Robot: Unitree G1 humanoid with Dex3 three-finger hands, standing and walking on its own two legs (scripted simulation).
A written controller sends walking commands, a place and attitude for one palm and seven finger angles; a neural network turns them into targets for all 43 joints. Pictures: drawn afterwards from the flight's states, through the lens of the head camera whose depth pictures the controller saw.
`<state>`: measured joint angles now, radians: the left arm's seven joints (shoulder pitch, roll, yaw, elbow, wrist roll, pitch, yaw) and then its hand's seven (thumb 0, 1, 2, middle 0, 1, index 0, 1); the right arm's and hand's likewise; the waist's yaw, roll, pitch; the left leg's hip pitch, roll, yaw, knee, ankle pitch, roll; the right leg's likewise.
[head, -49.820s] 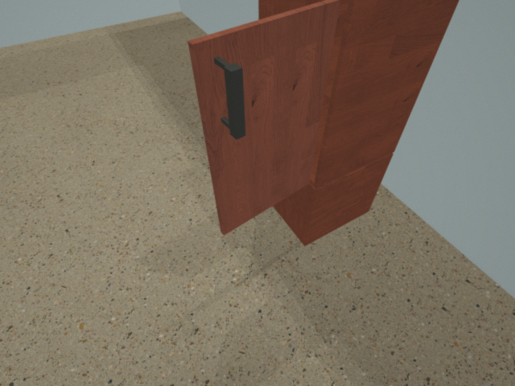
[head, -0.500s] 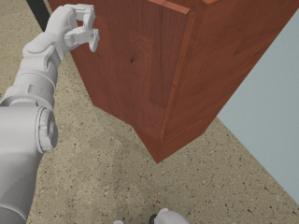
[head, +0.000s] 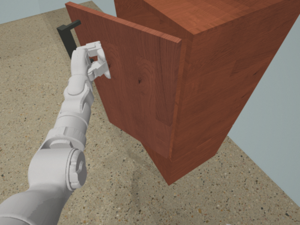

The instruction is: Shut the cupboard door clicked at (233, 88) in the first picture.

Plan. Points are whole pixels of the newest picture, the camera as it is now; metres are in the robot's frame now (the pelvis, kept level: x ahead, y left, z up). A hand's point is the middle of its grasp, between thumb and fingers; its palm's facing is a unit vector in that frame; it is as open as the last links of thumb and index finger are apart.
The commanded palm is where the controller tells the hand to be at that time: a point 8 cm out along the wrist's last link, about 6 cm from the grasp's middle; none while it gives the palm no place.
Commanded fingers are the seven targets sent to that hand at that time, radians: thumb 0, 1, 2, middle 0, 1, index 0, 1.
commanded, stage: pull the fist back off the door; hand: left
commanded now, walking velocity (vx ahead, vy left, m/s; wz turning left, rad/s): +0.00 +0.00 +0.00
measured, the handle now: (78, 47) +0.61 +0.19 +0.15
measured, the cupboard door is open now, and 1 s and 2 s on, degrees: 23 23 23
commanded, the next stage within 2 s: draw the hand back to the body in 0.40 s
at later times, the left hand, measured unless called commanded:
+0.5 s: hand (106, 81) +0.43 +0.08 +0.17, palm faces -0.02 -1.00 -0.02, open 3.1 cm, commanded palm +0.39 +0.14 +0.16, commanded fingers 0.00 0.90 0.90 -1.30 -1.50 -1.30 -1.50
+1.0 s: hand (60, 119) +0.32 +0.17 +0.18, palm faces +0.00 -1.00 -0.02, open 3.1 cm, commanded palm +0.28 +0.22 +0.17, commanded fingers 0.00 0.90 0.90 -1.16 -1.35 -1.16 -1.35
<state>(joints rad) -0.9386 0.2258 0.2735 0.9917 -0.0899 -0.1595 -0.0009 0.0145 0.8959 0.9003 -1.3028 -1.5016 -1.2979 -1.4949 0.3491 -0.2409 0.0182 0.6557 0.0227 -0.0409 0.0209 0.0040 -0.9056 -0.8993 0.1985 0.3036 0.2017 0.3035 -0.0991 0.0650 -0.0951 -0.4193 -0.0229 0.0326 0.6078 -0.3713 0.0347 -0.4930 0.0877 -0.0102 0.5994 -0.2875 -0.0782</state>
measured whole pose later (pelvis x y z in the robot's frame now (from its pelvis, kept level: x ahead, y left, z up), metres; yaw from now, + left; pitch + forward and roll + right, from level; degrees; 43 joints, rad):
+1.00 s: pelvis -0.02 +0.01 +0.01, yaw +2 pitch -1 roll +0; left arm -0.29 0.22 0.13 0.21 -0.22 0.11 -0.14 0.01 0.90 0.90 -1.30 -1.49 -1.29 -1.49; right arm 0.19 -0.28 0.03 0.60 0.08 -0.04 -0.06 0.01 -0.91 -0.90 0.19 0.30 0.20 0.30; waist 0.02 0.06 -0.06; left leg -0.18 -0.05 0.01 0.48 -0.30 0.05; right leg -0.24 0.06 -0.03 0.48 -0.23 -0.06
